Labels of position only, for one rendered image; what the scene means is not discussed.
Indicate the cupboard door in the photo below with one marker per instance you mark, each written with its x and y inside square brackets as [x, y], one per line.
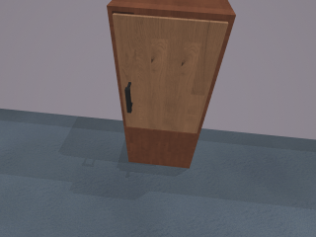
[170, 63]

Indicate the handle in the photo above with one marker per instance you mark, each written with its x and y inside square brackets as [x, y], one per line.
[128, 98]

